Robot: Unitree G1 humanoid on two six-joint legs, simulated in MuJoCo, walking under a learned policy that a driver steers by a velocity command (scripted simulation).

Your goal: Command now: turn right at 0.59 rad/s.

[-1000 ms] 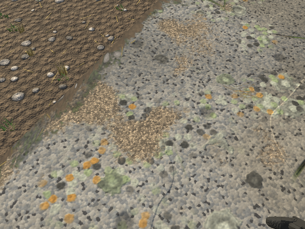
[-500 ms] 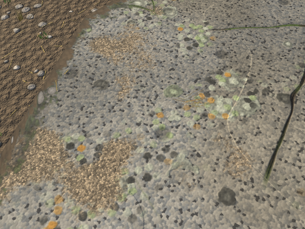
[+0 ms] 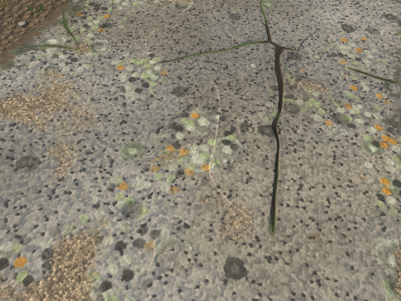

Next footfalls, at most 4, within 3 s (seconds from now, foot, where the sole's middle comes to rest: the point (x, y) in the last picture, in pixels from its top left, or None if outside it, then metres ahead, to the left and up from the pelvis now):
0.26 right None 0.02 -0.15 -0.78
0.66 left None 0.08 0.08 -0.78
2.02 right None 0.07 -0.18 -0.78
2.50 left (213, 294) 0.50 -0.06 -0.78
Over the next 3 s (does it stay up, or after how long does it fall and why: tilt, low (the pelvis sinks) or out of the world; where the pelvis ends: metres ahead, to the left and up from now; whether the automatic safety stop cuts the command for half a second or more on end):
stays up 0.56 -0.20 -0.01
